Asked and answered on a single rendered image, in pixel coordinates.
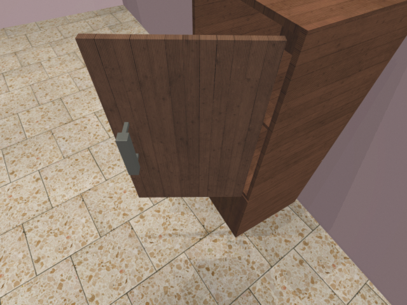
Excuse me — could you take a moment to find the cupboard door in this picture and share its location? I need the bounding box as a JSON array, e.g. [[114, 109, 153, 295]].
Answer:
[[75, 34, 287, 198]]

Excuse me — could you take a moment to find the handle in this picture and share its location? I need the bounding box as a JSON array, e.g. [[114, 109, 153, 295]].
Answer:
[[115, 122, 140, 175]]

